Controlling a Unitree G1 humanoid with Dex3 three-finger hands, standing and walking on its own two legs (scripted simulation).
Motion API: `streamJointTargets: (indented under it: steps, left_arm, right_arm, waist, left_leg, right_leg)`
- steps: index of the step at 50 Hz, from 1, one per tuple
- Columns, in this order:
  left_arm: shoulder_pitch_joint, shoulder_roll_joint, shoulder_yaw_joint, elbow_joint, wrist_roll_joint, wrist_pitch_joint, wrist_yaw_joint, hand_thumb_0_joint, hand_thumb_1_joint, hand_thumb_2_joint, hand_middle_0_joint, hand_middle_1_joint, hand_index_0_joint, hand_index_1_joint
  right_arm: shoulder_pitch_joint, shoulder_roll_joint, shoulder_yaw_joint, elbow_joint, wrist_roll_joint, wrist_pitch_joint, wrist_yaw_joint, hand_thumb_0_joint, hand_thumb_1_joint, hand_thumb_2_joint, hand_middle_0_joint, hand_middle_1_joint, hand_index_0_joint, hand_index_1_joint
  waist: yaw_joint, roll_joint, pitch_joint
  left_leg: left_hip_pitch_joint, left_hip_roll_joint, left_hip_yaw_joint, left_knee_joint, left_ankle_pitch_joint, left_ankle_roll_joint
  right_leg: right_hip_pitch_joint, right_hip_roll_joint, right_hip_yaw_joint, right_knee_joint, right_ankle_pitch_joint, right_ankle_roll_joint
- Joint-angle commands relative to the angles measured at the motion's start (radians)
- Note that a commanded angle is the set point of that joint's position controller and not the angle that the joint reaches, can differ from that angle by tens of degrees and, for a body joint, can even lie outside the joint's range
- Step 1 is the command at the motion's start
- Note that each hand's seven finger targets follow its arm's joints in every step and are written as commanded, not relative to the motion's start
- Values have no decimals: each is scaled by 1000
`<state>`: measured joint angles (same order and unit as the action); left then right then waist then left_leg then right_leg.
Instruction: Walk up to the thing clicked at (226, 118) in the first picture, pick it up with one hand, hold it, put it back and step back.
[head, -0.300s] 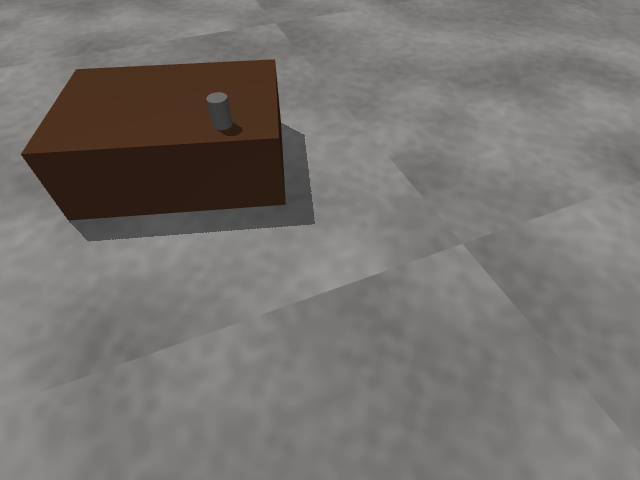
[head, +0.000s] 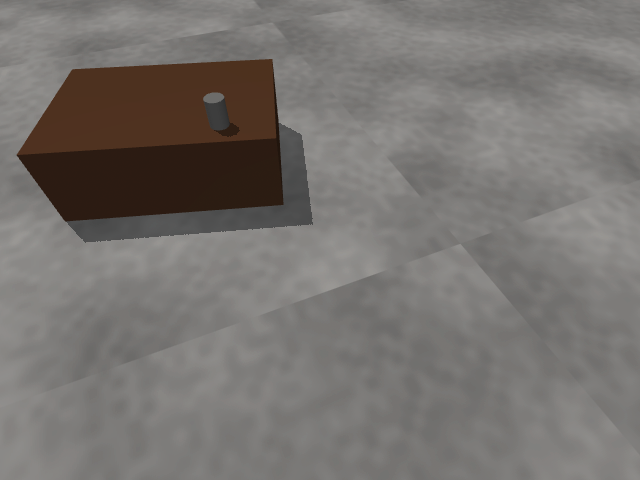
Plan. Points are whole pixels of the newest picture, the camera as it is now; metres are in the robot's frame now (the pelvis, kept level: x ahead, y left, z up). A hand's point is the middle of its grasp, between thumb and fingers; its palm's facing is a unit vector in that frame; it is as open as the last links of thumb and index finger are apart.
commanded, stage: stand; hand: left
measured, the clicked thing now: (216, 111) +1.44 +0.41 -0.36
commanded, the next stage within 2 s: walk up in 0.82 s
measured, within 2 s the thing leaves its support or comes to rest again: neither
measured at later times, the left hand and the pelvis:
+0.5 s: hand out of the picture +0.08 +0.24 -0.15, palm faces -0.03 -0.94 -0.34, open 7.3 cm; pelvis +0.01 +0.00 +0.00, yaw +0 degrees
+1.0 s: hand out of the picture +0.07 +0.28 -0.15, palm faces +0.05 -0.93 -0.36, open 7.3 cm; pelvis +0.02 +0.01 +0.00, yaw +3 degrees
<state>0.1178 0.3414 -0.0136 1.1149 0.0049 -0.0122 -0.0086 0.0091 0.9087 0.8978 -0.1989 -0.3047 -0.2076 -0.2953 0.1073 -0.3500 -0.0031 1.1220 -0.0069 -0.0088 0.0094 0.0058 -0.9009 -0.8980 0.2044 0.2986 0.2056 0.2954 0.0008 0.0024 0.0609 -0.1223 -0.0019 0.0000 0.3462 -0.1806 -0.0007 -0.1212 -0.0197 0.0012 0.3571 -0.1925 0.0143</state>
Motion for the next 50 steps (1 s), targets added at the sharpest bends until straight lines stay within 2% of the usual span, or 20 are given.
streamJointTargets:
  steps: [1, 22, 27, 40, 41, 42, 43, 44, 45, 46, 47, 48, 49, 50]
  left_arm:
    - [-36, 214, 45, -57, 3, -21, 17, 0, 900, 900, -200, -300, -200, -300]
    - [-44, 218, 48, -60, 3, -22, 18, 0, 900, 900, -200, -300, -200, -300]
    - [-45, 215, 49, -57, 2, -20, 18, 0, 900, 900, -200, -300, -200, -300]
    - [-38, 221, 48, -61, 5, -21, 18, 0, 900, 900, -200, -300, -200, -300]
    - [24, 330, 119, -104, 20, -41, -10, 0, 900, 900, -200, -300, -200, -300]
    - [43, 327, 126, -92, 29, -44, -19, 0, 900, 900, -200, -300, -200, -300]
    - [47, 331, 134, -101, 34, -45, -23, 0, 900, 900, -200, -300, -200, -300]
    - [82, 338, 142, -103, 35, -48, -27, 0, 900, 900, -200, -300, -200, -300]
    - [121, 367, 154, -106, 35, -55, -23, 0, 900, 900, -200, -300, -200, -300]
    - [139, 380, 161, -119, 43, -67, -18, 0, 900, 900, -200, -300, -200, -300]
    - [129, 380, 160, -132, 38, -75, -17, 0, 900, 900, -200, -300, -200, -300]
    - [135, 372, 162, -143, 38, -77, -16, 0, 900, 900, -200, -300, -200, -300]
    - [98, 368, 163, -156, 39, -78, -15, 0, 900, 900, -200, -300, -200, -300]
    - [60, 358, 160, -170, 37, -77, -18, 0, 900, 900, -200, -300, -200, -300]
  right_arm:
    - [-45, -203, -36, -60, -1, -26, -17, 0, -900, -900, 200, 300, 200, 300]
    - [-41, -208, -37, -60, 0, -26, -17, 0, -900, -900, 200, 300, 200, 300]
    - [-32, -208, -35, -58, -1, -25, -18, 0, -900, -900, 200, 300, 200, 300]
    - [-39, -207, -36, -62, 0, -24, -18, 0, -900, -900, 200, 300, 200, 300]
    - [26, -293, -101, -113, -16, -35, 12, 0, -900, -900, 200, 300, 200, 300]
    - [4, -299, -108, -118, -26, -31, 26, 0, -900, -900, 200, 300, 200, 300]
    - [-29, -293, -108, -135, -30, -27, 32, 0, -900, -900, 200, 300, 200, 300]
    - [-81, -267, -104, -167, -30, -26, 40, 0, -900, -900, 200, 300, 200, 300]
    - [-123, -225, -101, -198, -32, -28, 43, 0, -900, -900, 200, 300, 200, 300]
    - [-151, -220, -103, -216, -37, -32, 42, 0, -900, -900, 200, 300, 200, 300]
    - [-136, -234, -110, -218, -32, -37, 42, 0, -900, -900, 200, 300, 200, 300]
    - [-112, -246, -116, -218, -28, -43, 47, 0, -900, -900, 200, 300, 200, 300]
    - [-75, -255, -120, -214, -24, -46, 54, 0, -900, -900, 200, 300, 200, 300]
    - [-55, -261, -127, -213, -26, -44, 64, 0, -900, -900, 200, 300, 200, 300]
  waist:
    - [3, 0, -80]
    - [2, -10, -92]
    - [0, -9, -76]
    - [-1, -13, -89]
    - [4, -5, -189]
    - [25, 26, -88]
    - [40, 8, -6]
    - [65, -34, 36]
    - [98, -160, 70]
    - [125, -149, 87]
    - [113, -97, 88]
    - [105, -78, 64]
    - [75, -80, 28]
    - [54, -96, 14]
  left_leg:
    - [1, 124, -95, -58, 110, 29]
    - [24, 130, -94, -56, 156, 26]
    - [13, 125, -89, -62, 126, 24]
    - [40, 131, -88, -58, 142, 27]
    - [18, 89, -111, 26, -363, 98]
    - [-142, 96, -146, 39, -538, 112]
    - [-271, 80, -133, 66, -569, 100]
    - [-390, 60, -92, 148, -504, 83]
    - [-514, 7, 7, 358, -331, 53]
    - [-615, 51, -46, 489, -277, 30]
    - [-635, 73, -94, 511, -258, 24]
    - [-620, 83, -102, 505, -258, 24]
    - [-582, 106, -109, 499, -254, 18]
    - [-510, 110, -89, 478, -257, 12]
  right_leg:
    - [8, -108, 87, -62, 111, -37]
    - [21, -109, 83, -68, 143, -36]
    - [22, -112, 87, -72, 141, -37]
    - [17, -113, 87, -72, 152, -39]
    - [58, -67, 58, 23, -329, -76]
    - [13, -88, 103, 42, -496, -97]
    - [-15, -118, 159, 7, -579, -116]
    - [28, -172, 238, -64, -644, -150]
    - [94, -301, 382, -201, -689, -209]
    - [146, -412, 491, -264, -578, -274]
    - [184, -420, 481, -258, -474, -283]
    - [216, -395, 444, -252, -421, -280]
    - [232, -357, 372, -235, -401, -261]
    - [167, -310, 279, -231, -424, -230]
